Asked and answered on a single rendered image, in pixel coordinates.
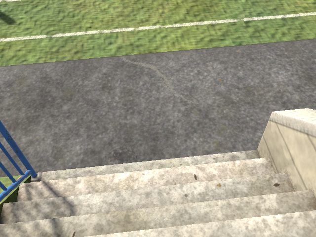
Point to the stairs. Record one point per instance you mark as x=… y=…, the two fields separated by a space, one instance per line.
x=233 y=194

